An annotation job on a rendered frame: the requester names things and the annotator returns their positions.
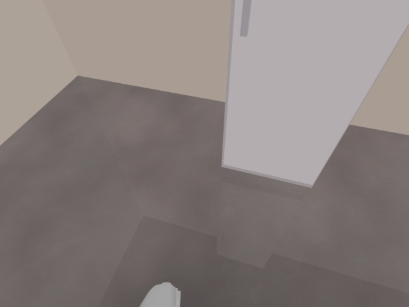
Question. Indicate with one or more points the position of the fridge door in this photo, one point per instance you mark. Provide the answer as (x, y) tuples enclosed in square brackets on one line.
[(299, 77)]

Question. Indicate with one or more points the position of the robot left thigh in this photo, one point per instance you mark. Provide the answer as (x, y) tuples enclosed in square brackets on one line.
[(162, 295)]

